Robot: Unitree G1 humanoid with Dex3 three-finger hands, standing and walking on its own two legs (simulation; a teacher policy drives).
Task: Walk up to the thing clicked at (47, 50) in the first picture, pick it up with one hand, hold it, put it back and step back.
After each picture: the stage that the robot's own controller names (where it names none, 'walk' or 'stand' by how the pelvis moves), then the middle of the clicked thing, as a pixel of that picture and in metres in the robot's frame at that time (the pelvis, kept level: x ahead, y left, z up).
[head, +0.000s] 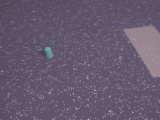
stand; (48, 52) +1.20 +0.39 -0.72
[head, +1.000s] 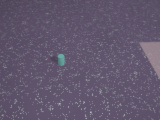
walk; (61, 59) +1.09 +0.18 -0.70
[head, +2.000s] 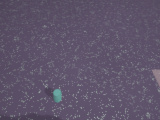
walk; (57, 95) +0.64 +0.15 -0.71
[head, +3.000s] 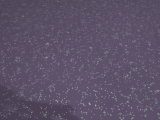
stand; out of the picture +0.40 +0.23 -0.70
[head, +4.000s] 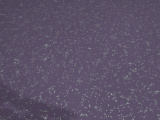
walk; out of the picture +0.38 +0.21 -0.72
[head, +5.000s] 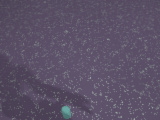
stand; (66, 112) +0.46 +0.18 -0.71
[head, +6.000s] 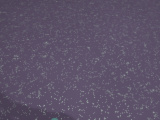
walk; out of the picture +0.44 +0.20 -0.71
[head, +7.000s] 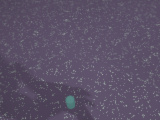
walk; (70, 102) +0.49 +0.12 -0.67
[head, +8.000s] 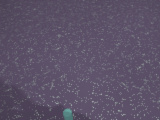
walk; (68, 115) +0.46 +0.17 -0.66
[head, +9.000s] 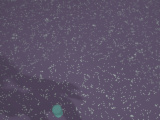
stand; (57, 111) +0.37 +0.19 -0.68
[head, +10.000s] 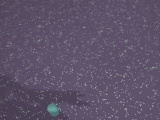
walk; (53, 110) +0.42 +0.27 -0.69
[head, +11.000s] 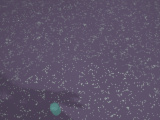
stand; (55, 109) +0.40 +0.23 -0.69
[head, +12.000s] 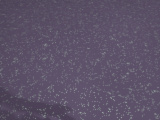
stand; out of the picture +0.40 +0.21 -0.72
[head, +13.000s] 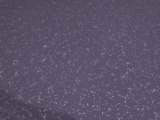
stand; out of the picture +0.40 +0.22 -0.73
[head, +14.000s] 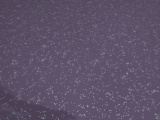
stand; out of the picture +0.38 +0.22 -0.73
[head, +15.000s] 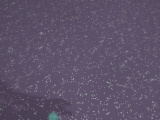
go down; (53, 119) +0.40 +0.22 -0.72
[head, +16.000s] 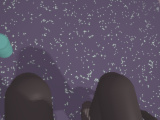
go down; (2, 46) +0.46 +0.29 -0.28
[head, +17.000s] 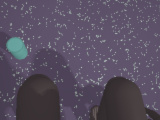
close in; (18, 49) +0.45 +0.29 -0.29
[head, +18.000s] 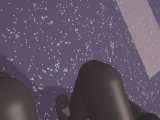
close in; out of the picture +0.43 +0.34 -0.22
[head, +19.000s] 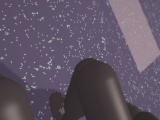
close; out of the picture +0.42 +0.34 -0.22
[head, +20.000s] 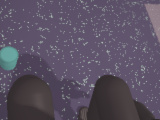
lift; (8, 59) +0.42 +0.27 -0.28
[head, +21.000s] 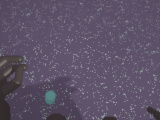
lift; (50, 97) +0.42 +0.19 -0.55
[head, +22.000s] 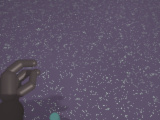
hold; (55, 119) +0.39 +0.19 -0.65
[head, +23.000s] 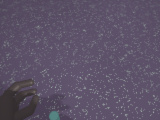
stand; (54, 118) +0.39 +0.19 -0.65
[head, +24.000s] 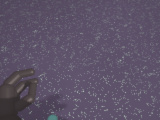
stand; out of the picture +0.39 +0.20 -0.65
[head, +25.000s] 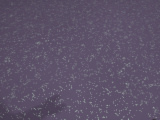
stand; out of the picture +0.38 +0.19 -0.66
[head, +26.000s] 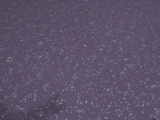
hold; out of the picture +0.38 +0.18 -0.66
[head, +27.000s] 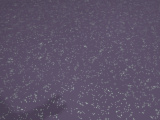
hold; out of the picture +0.38 +0.19 -0.66
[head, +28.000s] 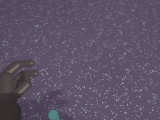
hold; (54, 116) +0.40 +0.20 -0.64
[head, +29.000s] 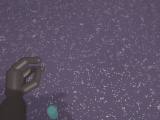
stand; (52, 112) +0.40 +0.20 -0.64
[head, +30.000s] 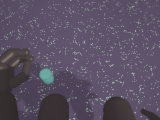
hold; (47, 76) +0.43 +0.22 -0.44
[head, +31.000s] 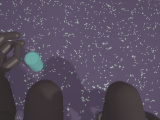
close; (34, 62) +0.45 +0.24 -0.31
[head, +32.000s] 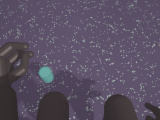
close; (46, 75) +0.45 +0.23 -0.41
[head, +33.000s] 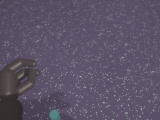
close; (55, 116) +0.41 +0.19 -0.64
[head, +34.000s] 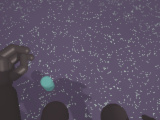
hold; (47, 83) +0.42 +0.22 -0.48
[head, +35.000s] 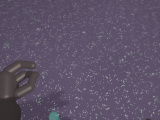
close; (54, 118) +0.41 +0.19 -0.63
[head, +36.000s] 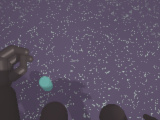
hold; (46, 84) +0.42 +0.22 -0.48
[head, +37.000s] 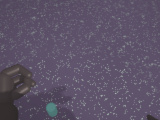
crouch; (52, 109) +0.42 +0.20 -0.60
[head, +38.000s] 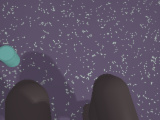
lower; (9, 57) +0.45 +0.26 -0.30
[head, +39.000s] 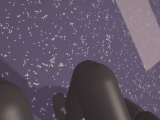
lower; out of the picture +0.42 +0.32 -0.23
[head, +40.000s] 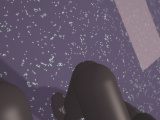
lower; out of the picture +0.42 +0.33 -0.23
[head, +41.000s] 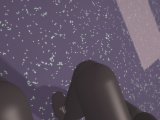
lower; out of the picture +0.42 +0.33 -0.23
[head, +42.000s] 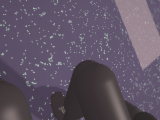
lower; out of the picture +0.42 +0.33 -0.23
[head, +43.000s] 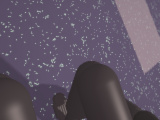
lower; out of the picture +0.43 +0.33 -0.22
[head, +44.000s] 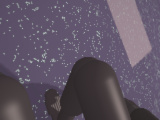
withdraw; out of the picture +0.46 +0.36 -0.25
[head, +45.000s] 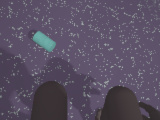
walk; (44, 41) +0.58 +0.24 -0.41
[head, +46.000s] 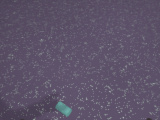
stand; (63, 108) +0.55 +0.15 -0.69
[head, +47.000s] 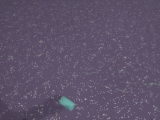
stand; (67, 103) +0.61 +0.13 -0.69
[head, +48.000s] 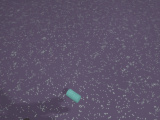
stand; (73, 95) +0.66 +0.09 -0.70
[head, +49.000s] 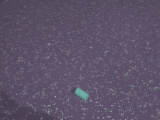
stand; (81, 94) +0.73 +0.04 -0.75
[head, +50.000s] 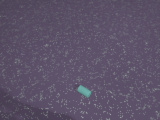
stand; (84, 91) +0.75 +0.01 -0.75
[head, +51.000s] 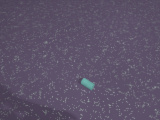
walk; (87, 84) +0.80 -0.03 -0.75
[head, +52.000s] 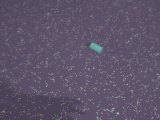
walk; (96, 47) +1.01 -0.09 -0.73
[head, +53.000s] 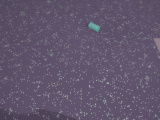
walk; (94, 27) +1.35 -0.14 -0.72
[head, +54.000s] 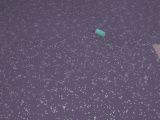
stand; (100, 32) +1.59 -0.14 -0.73
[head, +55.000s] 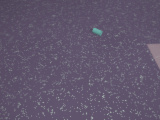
stand; (97, 31) +1.62 -0.18 -0.75
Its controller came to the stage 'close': yes
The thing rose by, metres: 0.01
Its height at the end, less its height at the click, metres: -0.02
